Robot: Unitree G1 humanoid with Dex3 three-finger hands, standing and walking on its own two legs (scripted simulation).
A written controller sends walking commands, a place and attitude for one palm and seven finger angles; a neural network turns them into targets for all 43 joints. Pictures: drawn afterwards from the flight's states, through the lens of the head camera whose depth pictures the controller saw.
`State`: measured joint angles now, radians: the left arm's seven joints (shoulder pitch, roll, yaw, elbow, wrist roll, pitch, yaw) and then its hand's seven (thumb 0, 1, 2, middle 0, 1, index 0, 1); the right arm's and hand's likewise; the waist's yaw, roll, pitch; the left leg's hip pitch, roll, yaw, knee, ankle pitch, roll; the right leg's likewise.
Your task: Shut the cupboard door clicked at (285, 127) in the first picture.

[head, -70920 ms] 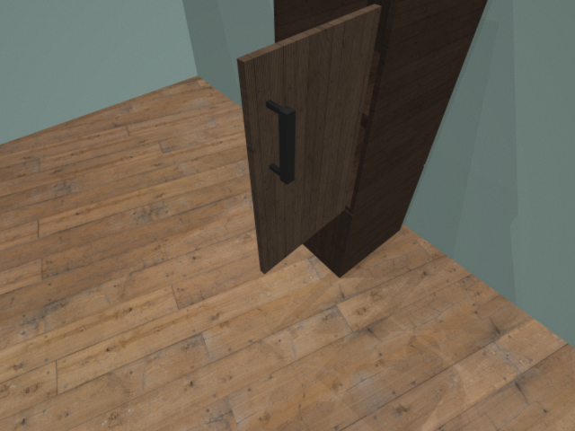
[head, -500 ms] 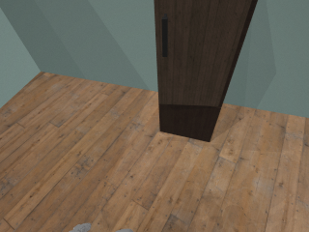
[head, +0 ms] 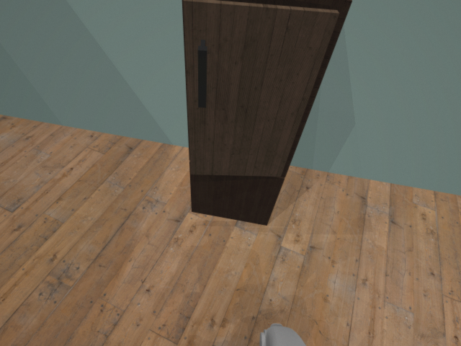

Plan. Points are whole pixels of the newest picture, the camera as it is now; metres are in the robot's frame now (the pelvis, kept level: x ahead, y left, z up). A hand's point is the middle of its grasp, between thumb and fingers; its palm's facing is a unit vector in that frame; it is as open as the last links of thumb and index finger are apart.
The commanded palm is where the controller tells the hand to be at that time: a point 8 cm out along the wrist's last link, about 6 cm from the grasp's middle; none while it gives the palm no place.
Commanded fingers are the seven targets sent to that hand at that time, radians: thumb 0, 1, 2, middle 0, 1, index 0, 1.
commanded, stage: take the last steps up to it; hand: left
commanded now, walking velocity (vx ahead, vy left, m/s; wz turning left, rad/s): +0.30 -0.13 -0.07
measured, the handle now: (202, 74) +0.71 +0.10 +0.08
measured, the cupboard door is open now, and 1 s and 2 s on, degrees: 11 11 11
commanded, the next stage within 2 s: come to a stop and stand still in 0.48 s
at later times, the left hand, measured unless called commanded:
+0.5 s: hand (201, 317) +0.21 +0.06 -0.18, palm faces +0.05 -0.98 -0.18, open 7.2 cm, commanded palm none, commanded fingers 0.00 0.90 0.90 -0.20 -0.30 -0.20 -0.30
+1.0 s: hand (203, 277) +0.29 +0.06 -0.19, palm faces +0.06 -0.97 -0.25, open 7.3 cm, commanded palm none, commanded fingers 0.00 0.90 0.90 -0.20 -0.30 -0.20 -0.30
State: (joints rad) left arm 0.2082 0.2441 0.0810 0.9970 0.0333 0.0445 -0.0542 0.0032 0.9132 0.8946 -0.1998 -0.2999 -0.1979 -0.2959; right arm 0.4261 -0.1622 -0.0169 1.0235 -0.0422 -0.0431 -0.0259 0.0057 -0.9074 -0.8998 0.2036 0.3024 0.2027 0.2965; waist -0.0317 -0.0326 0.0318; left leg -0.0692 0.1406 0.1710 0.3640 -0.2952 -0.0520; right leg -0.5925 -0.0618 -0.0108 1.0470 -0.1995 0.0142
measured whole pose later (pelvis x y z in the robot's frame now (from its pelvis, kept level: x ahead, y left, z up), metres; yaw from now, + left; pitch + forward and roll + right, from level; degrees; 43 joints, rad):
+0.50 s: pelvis +0.19 -0.12 +0.00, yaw +1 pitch +1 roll -1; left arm 0.27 0.15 0.03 1.10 0.02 -0.08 0.01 -0.01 0.93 0.89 -0.20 -0.30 -0.20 -0.30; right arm 0.17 -0.17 -0.04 1.01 -0.03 -0.01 0.00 0.01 -0.91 -0.90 0.20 0.30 0.20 0.30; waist -0.01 0.02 0.02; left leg -0.51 0.09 0.08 0.86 -0.30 -0.02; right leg -0.10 0.06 -0.17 0.33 -0.25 -0.09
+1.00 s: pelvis +0.27 -0.13 -0.02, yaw +1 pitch -1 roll +1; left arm 0.23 0.17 0.04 1.04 0.03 0.02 0.05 0.00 0.91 0.89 -0.20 -0.30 -0.20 -0.30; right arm 0.16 -0.20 -0.05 1.04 -0.01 0.07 -0.03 0.00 -0.92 -0.90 0.20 0.30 0.20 0.30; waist 0.00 0.00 0.07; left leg -0.36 0.01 0.04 0.76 -0.41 -0.01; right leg -0.17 0.00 -0.06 0.56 -0.38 -0.04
